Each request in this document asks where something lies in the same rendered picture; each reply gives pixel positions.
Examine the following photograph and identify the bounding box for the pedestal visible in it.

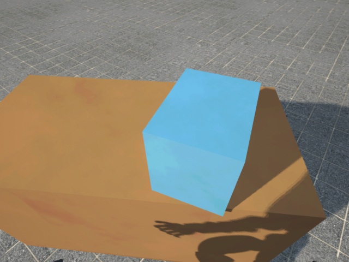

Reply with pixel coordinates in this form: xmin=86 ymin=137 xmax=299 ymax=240
xmin=0 ymin=75 xmax=327 ymax=262

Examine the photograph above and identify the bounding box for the carton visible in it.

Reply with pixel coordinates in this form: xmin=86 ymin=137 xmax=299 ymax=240
xmin=142 ymin=68 xmax=261 ymax=216

